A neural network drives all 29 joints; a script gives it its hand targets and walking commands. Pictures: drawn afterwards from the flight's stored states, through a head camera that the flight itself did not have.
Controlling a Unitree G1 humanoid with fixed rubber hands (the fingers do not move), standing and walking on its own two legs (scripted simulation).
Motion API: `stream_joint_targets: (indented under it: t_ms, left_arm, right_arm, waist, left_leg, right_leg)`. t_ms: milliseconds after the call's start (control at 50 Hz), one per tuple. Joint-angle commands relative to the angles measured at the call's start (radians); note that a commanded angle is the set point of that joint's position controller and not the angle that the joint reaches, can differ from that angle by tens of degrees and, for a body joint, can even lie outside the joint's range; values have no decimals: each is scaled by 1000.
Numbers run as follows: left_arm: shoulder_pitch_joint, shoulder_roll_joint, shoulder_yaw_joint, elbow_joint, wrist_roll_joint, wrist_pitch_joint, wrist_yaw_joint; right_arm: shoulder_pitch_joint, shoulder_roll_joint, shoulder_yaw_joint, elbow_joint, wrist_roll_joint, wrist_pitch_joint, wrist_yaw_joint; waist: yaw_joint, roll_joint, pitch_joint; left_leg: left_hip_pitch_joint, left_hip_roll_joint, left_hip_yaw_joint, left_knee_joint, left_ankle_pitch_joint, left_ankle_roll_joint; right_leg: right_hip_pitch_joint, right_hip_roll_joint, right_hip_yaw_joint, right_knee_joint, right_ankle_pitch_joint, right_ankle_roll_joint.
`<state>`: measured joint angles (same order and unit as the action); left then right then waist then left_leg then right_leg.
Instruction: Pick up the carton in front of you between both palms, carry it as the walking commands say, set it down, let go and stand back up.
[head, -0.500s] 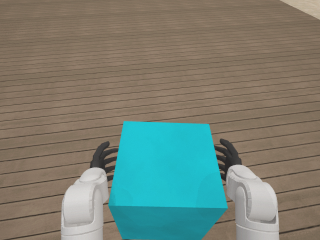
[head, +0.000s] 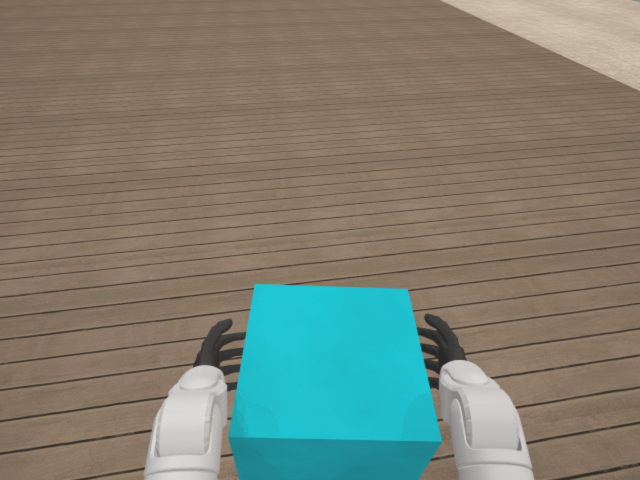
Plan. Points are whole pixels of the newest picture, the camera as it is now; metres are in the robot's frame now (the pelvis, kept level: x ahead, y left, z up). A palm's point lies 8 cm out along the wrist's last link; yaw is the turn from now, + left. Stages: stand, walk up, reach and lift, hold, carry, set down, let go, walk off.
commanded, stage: carry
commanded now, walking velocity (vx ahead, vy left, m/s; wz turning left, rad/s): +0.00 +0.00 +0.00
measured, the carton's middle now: (327, 400) +0.27 +0.00 -0.04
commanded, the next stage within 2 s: hold in 1.48 s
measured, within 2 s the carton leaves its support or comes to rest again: neither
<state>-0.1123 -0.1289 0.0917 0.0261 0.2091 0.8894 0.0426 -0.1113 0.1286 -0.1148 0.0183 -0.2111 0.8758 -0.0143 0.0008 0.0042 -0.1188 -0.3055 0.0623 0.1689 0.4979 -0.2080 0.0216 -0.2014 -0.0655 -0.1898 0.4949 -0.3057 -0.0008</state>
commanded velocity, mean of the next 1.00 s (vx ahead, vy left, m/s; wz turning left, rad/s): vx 0.00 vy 0.00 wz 0.00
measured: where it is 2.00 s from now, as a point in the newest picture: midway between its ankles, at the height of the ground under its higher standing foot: outside the picture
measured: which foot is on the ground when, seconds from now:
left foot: down 0.00-1.00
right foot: down 0.00-1.00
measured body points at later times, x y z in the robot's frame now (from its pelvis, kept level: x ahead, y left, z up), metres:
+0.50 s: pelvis -0.02 +0.00 +0.00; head -0.05 +0.00 +0.45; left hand +0.27 +0.14 +0.03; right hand +0.27 -0.16 +0.03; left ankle +0.04 +0.10 -0.74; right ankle -0.03 -0.11 -0.74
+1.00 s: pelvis -0.01 -0.01 +0.00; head -0.04 -0.01 +0.45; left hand +0.28 +0.14 +0.03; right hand +0.28 -0.17 +0.03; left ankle +0.04 +0.10 -0.74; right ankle -0.03 -0.11 -0.74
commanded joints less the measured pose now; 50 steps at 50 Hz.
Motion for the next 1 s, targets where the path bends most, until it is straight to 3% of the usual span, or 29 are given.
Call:
stream_joint_targets:
  t_ms: [0,60,120,240,340,420,540,780,980]
  left_arm:
    - [-525,-814,-433,59,-193,-185,-219]
    - [-569,-847,-405,124,-176,-251,-226]
    - [-595,-914,-440,123,-195,-278,-232]
    - [-526,-942,-523,41,-240,-214,-228]
    - [-474,-883,-489,35,-221,-165,-221]
    - [-505,-879,-471,46,-214,-177,-226]
    - [-555,-924,-518,8,-249,-195,-231]
    - [-471,-882,-499,22,-229,-180,-226]
    - [-537,-909,-499,44,-235,-195,-232]
  right_arm:
    - [-471,780,418,106,166,-173,203]
    - [-521,813,395,165,151,-241,213]
    - [-557,876,438,153,173,-272,221]
    - [-491,902,518,81,214,-208,219]
    - [-440,847,477,79,195,-155,212]
    - [-460,849,455,97,189,-167,214]
    - [-527,891,516,46,230,-183,218]
    - [-424,854,486,70,197,-166,210]
    - [-507,878,495,73,215,-182,217]
  waist:
    - [-1,0,-143]
    - [0,1,-153]
    - [2,1,-181]
    - [1,0,-223]
    - [-2,3,-200]
    - [-2,-1,-165]
    - [-1,-6,-183]
    - [-1,-5,-237]
    - [0,-7,-175]
  left_leg:
    - [79,104,-117,-101,63,0]
    - [78,102,-120,-109,40,-2]
    - [90,100,-122,-107,37,-4]
    - [108,104,-121,-89,81,-2]
    - [82,111,-122,-83,120,1]
    - [61,107,-120,-83,114,-3]
    - [76,103,-119,-71,121,-5]
    - [99,108,-101,-34,232,-4]
    - [79,104,-110,-55,160,-10]
  right_leg:
    - [-36,-103,108,-113,39,-18]
    - [-42,-101,110,-115,18,-21]
    - [-41,-100,114,-115,12,-23]
    - [-34,-101,116,-96,47,-23]
    - [-41,-103,114,-78,82,-19]
    - [-55,-105,119,-89,87,-17]
    - [-50,-107,123,-95,93,-21]
    - [-7,-105,109,-55,225,-19]
    - [-32,-106,118,-87,160,-23]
